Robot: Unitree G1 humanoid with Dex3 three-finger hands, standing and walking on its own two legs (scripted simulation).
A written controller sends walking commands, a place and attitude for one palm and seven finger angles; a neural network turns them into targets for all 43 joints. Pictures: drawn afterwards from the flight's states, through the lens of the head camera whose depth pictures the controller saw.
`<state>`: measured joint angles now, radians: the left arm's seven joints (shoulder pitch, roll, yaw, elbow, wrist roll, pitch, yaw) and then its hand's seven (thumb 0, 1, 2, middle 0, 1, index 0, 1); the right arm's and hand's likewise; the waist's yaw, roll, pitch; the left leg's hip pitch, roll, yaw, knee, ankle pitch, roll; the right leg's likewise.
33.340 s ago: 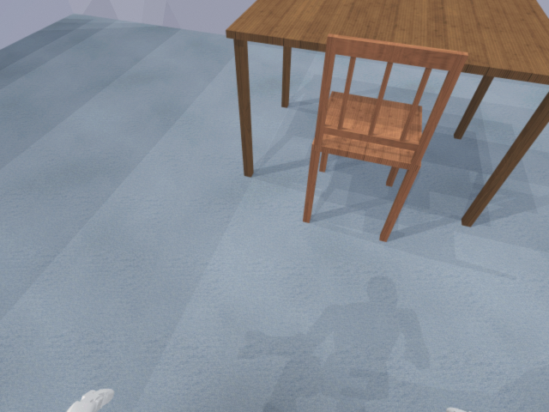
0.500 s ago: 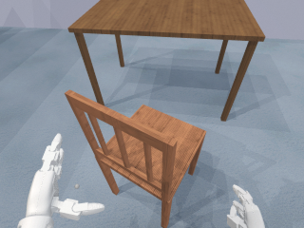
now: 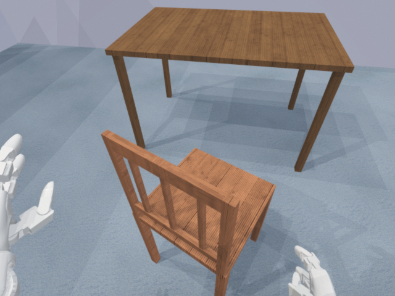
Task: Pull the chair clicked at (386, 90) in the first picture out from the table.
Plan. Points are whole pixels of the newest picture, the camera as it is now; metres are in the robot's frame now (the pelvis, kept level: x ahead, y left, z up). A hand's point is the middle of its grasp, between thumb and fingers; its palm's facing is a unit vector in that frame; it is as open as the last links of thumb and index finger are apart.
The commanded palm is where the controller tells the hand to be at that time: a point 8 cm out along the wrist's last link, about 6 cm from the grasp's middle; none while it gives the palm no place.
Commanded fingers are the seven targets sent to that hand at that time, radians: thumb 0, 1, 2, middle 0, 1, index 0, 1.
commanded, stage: draw the hand back to the body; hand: left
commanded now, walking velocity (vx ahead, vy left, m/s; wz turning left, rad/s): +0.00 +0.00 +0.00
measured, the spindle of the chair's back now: (169, 205) +0.36 +0.14 -0.09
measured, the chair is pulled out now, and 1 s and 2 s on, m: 0.61 0.61 0.61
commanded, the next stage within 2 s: step back with the hand held close in 0.36 s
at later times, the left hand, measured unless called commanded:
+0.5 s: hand (42, 204) +0.19 +0.27 +0.17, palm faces +0.50 -0.78 -0.37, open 7.4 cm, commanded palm +0.14 +0.30 +0.18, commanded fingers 0.00 0.90 0.90 -0.20 -0.30 -0.20 -0.30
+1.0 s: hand (43, 223) +0.16 +0.26 +0.16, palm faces +0.41 -0.76 -0.50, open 7.4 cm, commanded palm +0.11 +0.30 +0.18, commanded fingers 0.00 0.90 0.90 -0.20 -0.30 -0.20 -0.30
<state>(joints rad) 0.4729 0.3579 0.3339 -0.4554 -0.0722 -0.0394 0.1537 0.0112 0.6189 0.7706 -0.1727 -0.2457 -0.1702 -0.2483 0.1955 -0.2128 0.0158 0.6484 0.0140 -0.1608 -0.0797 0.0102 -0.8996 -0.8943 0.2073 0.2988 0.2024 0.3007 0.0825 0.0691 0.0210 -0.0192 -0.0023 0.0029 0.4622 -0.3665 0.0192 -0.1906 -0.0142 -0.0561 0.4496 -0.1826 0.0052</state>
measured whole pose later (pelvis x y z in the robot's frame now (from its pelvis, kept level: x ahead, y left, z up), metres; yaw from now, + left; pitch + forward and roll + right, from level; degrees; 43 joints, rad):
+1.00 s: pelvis -0.04 +0.00 -0.01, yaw -1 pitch +0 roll +1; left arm 0.56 0.39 0.38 -0.47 -0.07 -0.08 0.16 0.02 0.89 0.90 -0.21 -0.30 -0.21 -0.31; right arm 0.16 -0.24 -0.02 0.58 0.03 0.02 -0.11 0.01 -0.90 -0.89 0.21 0.30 0.20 0.30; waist 0.01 0.06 0.00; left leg -0.22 -0.03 0.04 0.56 -0.35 0.03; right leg -0.40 -0.04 -0.02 0.54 -0.15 0.01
